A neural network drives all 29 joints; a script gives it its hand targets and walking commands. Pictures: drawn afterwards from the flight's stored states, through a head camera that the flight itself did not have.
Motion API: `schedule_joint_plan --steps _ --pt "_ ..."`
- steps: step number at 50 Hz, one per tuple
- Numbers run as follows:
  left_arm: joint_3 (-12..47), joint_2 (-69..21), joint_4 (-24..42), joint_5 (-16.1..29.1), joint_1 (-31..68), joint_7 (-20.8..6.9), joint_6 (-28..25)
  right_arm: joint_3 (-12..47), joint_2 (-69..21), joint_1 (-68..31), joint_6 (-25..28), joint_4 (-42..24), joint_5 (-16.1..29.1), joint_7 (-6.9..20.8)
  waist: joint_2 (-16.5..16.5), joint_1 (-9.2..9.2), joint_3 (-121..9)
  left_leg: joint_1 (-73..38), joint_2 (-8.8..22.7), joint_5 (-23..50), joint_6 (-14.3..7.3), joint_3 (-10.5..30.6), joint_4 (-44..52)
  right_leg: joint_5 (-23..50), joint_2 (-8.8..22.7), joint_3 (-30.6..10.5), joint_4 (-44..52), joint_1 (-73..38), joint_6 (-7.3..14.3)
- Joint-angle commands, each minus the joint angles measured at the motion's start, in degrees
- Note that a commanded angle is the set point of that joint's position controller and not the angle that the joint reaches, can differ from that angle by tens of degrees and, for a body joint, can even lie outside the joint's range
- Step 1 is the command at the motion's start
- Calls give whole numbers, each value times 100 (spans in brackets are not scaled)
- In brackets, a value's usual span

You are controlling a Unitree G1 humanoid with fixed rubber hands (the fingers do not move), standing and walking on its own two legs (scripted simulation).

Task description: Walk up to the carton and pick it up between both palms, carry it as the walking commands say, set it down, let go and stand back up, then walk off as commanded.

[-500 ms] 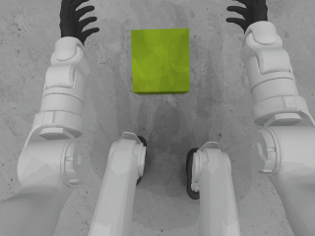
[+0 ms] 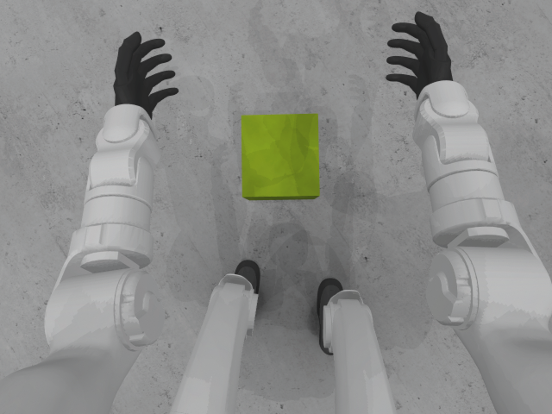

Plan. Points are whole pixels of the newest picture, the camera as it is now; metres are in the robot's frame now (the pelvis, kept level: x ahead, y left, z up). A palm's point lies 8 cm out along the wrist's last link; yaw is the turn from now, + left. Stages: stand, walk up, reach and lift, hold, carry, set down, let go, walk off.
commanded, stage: set down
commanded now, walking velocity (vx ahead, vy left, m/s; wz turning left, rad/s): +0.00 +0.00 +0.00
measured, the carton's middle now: (280, 160) +0.51 +0.06 -0.56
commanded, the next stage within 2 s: let go in 0.16 s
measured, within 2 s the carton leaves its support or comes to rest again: neither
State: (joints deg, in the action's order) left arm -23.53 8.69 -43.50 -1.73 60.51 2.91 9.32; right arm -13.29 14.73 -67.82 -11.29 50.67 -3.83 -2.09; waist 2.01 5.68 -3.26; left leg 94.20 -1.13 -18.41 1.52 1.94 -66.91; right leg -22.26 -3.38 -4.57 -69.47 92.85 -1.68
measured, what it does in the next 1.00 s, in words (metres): rises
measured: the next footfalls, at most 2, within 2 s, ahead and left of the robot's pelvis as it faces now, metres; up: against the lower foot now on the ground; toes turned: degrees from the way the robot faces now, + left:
none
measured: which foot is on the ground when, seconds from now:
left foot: down 0.00-1.00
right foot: down 0.00-1.00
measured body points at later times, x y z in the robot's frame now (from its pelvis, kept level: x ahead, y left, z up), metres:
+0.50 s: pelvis +0.04 +0.01 +0.07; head +0.31 +0.01 +0.44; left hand +0.43 +0.25 -0.05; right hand +0.46 -0.15 -0.05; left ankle +0.08 +0.13 -0.60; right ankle +0.06 -0.12 -0.60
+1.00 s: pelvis +0.09 +0.00 +0.14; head +0.17 -0.01 +0.58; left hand +0.27 +0.24 +0.06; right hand +0.30 -0.22 +0.05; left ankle +0.08 +0.13 -0.60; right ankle +0.06 -0.12 -0.60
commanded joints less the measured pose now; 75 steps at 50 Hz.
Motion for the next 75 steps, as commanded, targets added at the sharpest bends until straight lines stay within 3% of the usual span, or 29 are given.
schedule_joint_plan --steps 1,6,10,14,19,24,30,37,46,52,58,69,75 --pt "-64 528 685 -100 1092 -57 -127 -100 449 -1353 131 -643 -92 58 304 203 -5621 -3950 -313 2151 146 -633 754 1523 -298 553 1038 -3007 -93" --pt "-178 266 299 -462 891 -149 -247 -350 243 -1125 286 -279 -379 165 275 119 -4743 -3947 -259 2071 176 -568 1116 1386 -235 571 1438 -2659 -86" --pt "-314 267 314 -758 606 -215 -319 -505 83 -808 345 -286 -568 146 286 103 -4884 -4169 -246 2315 201 -550 1207 1660 -238 525 1599 -2957 -97" --pt "-218 496 747 -860 30 -362 -385 -516 -168 -159 349 -884 -808 -68 242 118 -5887 -4764 -294 3045 182 -547 1156 2538 -264 437 1609 -3875 -141" --pt "284 742 1629 -703 -1304 -637 -387 -152 -607 1339 259 -2158 -758 -382 -2 78 -6696 -5747 -387 3822 119 -472 1375 3483 -260 349 1783 -4966 -178" --pt "732 775 1958 -406 -2479 -865 -368 81 -611 2438 359 -2860 -488 -377 -165 -105 -5534 -6632 -294 3705 70 -201 1880 2821 -247 442 2361 -4625 -121" --pt "1130 602 1680 -139 -3890 -972 -598 180 -500 3884 678 -2324 -240 -135 -214 -192 -3932 -7014 -149 3217 181 -98 2513 2120 -153 510 3029 -4636 -29" --pt "1441 709 1786 25 -5143 -889 -846 405 -232 5316 971 -2176 -19 123 -294 -296 -2630 -7260 -68 2337 131 -112 3186 1737 14 432 3670 -5741 62" --pt "1825 736 2482 219 -6798 -725 -978 740 23 6966 1201 -2735 213 314 -226 -385 -1313 -8352 -160 2091 116 -205 3941 1856 79 348 4409 -7313 76" --pt "1874 841 2646 146 -7264 -725 -860 872 114 7694 1105 -3072 256 450 57 -499 -428 -8929 -233 1958 73 -240 4364 1979 83 335 4865 -7961 -22" --pt "1921 905 2640 103 -7210 -750 -513 962 137 7768 778 -3192 309 556 -47 -516 370 -9162 -243 1552 27 -293 4462 1599 158 357 5002 -8096 -37" --pt "1947 945 2589 31 -7246 -696 -190 933 154 7958 530 -3145 297 572 -170 -597 455 -9318 -299 1992 -38 -231 4353 2169 94 409 4826 -8440 -5" --pt "1946 939 2750 101 -7170 -487 202 1020 305 7974 708 -3026 393 429 -107 -587 201 -9057 -350 1924 -5 -130 4246 2274 89 419 4645 -8367 31"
